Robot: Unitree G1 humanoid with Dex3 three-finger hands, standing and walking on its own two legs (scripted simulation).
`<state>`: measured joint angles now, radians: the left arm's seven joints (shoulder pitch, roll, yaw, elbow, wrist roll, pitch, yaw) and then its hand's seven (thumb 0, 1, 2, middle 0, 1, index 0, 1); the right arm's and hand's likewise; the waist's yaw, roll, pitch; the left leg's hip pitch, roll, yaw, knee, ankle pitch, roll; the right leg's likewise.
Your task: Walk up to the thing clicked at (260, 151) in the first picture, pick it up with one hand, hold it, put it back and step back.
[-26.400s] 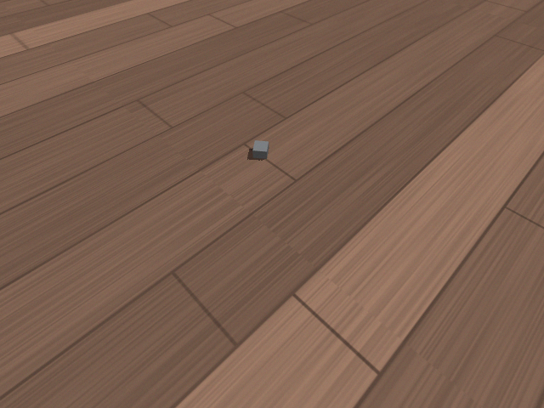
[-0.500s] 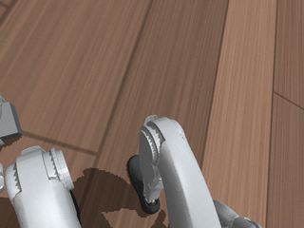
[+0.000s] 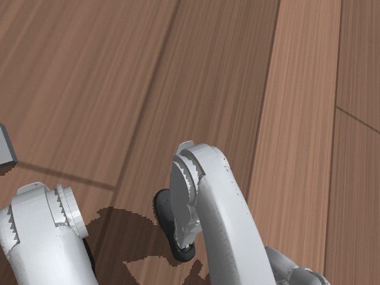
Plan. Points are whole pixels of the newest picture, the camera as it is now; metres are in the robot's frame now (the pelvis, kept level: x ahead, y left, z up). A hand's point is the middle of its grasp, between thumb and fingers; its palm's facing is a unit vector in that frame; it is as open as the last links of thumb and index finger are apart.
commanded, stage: open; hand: left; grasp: from above
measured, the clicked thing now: out of the picture +0.41 +0.28 -0.27
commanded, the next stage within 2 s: withdraw in 0.50 s
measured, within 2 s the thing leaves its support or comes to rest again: rests again in 0.14 s
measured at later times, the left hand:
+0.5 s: hand out of the picture +0.40 +0.30 -0.25, palm faces -0.44 -0.17 -0.88, open 14.2 cm
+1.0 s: hand out of the picture +0.42 +0.32 -0.14, palm faces -0.24 -0.07 -0.97, open 14.0 cm
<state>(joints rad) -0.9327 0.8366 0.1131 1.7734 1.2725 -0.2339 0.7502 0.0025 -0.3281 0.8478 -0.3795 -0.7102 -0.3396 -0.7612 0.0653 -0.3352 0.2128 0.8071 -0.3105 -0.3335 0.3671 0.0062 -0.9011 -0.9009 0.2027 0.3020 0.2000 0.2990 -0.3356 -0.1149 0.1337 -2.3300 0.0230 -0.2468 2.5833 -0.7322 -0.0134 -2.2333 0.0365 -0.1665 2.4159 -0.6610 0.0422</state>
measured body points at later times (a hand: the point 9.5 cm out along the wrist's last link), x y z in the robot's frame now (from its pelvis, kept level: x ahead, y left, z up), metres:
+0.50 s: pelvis +0.00 +0.00 +0.00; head +0.25 +0.12 +0.35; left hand +0.42 +0.31 -0.20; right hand +0.06 -0.25 -0.07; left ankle +0.06 +0.13 -0.26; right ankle +0.11 -0.12 -0.26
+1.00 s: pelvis +0.01 +0.00 +0.02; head +0.21 +0.09 +0.41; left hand +0.43 +0.32 -0.09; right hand +0.09 -0.26 -0.07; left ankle +0.06 +0.13 -0.26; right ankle +0.11 -0.12 -0.26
